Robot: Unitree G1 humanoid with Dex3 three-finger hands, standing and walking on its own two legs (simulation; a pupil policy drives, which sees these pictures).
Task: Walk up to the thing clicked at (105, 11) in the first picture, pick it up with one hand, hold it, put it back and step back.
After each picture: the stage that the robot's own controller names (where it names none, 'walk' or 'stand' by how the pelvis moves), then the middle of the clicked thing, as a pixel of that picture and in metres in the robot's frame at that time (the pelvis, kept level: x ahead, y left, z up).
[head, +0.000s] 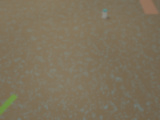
stand; (104, 13) +2.01 -0.38 -0.72
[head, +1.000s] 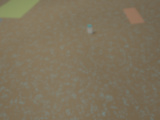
walk; (89, 29) +1.90 +0.00 -0.69
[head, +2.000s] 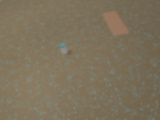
walk; (63, 48) +1.26 +0.32 -0.72
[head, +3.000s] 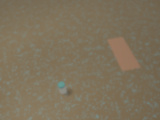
walk; (62, 87) +0.80 +0.26 -0.72
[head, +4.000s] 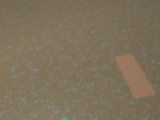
walk; out of the picture +0.46 +0.21 -0.72
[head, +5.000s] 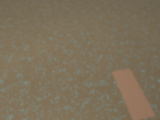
stand; out of the picture +0.30 +0.21 -0.71
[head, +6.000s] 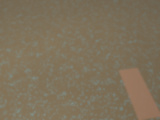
stand; out of the picture +0.32 +0.19 -0.72
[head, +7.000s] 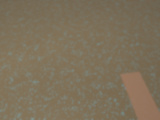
stand; out of the picture +0.29 +0.20 -0.72
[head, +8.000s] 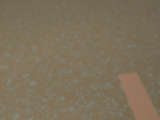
stand; out of the picture +0.29 +0.21 -0.72
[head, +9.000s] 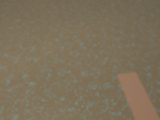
stand; out of the picture +0.29 +0.21 -0.72
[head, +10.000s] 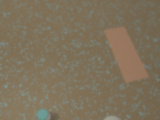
go down; (44, 115) +0.32 +0.22 -0.58
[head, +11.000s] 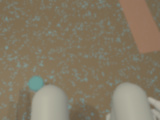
go down; (37, 85) +0.36 +0.22 -0.32
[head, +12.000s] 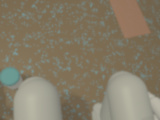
close in; (12, 78) +0.36 +0.24 -0.25
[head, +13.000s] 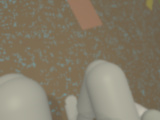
close; out of the picture +0.36 +0.25 -0.22
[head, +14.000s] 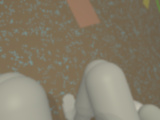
close; out of the picture +0.36 +0.26 -0.22
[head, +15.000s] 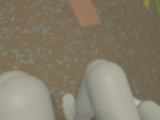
lift; out of the picture +0.35 +0.26 -0.22
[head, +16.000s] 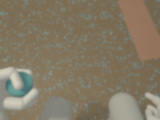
lift; (23, 90) +0.31 +0.20 -0.03
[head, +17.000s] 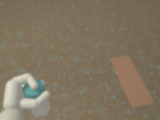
hold; (37, 98) +0.31 +0.17 -0.01
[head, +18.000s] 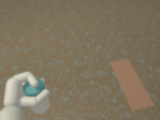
hold; (37, 96) +0.32 +0.17 +0.00
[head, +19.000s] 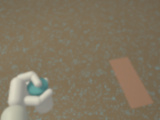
crouch; (41, 95) +0.32 +0.16 -0.01
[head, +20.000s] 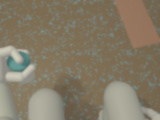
crouch; (22, 68) +0.39 +0.20 -0.10
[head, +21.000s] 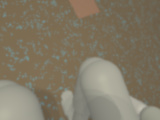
lower; out of the picture +0.41 +0.28 -0.22
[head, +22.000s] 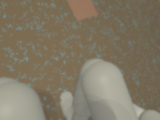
lower; out of the picture +0.39 +0.27 -0.22
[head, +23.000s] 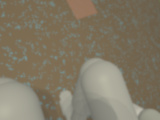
lower; out of the picture +0.39 +0.25 -0.22
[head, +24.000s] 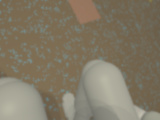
lower; out of the picture +0.38 +0.23 -0.22
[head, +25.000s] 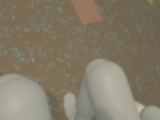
loosen; out of the picture +0.37 +0.23 -0.22
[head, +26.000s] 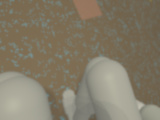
withdraw; out of the picture +0.35 +0.22 -0.22
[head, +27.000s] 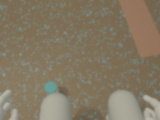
walk; (51, 89) +0.37 +0.17 -0.42
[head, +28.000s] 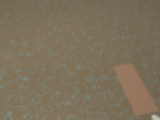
stand; out of the picture +0.30 +0.17 -0.66
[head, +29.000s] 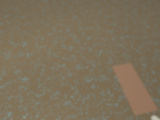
stand; out of the picture +0.30 +0.18 -0.67
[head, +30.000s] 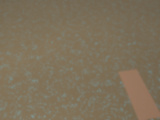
stand; out of the picture +0.32 +0.16 -0.71
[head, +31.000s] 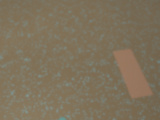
walk; out of the picture +0.35 +0.12 -0.70
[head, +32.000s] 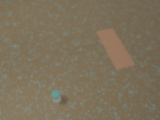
walk; (56, 96) +0.53 +0.19 -0.70
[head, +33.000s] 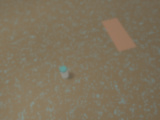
walk; (64, 72) +0.84 +0.25 -0.70
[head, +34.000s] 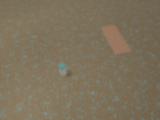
stand; (62, 69) +0.97 +0.20 -0.71
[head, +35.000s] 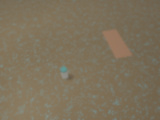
stand; (64, 72) +0.97 +0.20 -0.72
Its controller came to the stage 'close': yes
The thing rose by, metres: 0.71
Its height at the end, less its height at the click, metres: +0.00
